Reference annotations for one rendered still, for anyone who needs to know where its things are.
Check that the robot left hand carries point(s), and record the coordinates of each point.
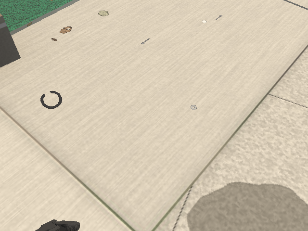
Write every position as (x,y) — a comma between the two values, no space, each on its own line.
(63,225)

